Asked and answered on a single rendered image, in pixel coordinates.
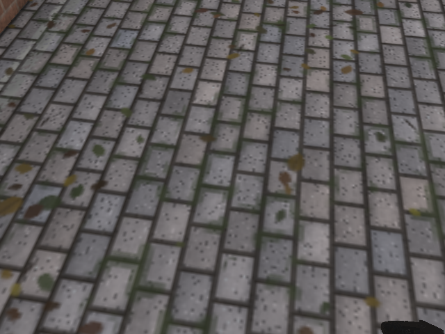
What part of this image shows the right robot hand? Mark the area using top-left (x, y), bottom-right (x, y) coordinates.
top-left (381, 320), bottom-right (444, 334)

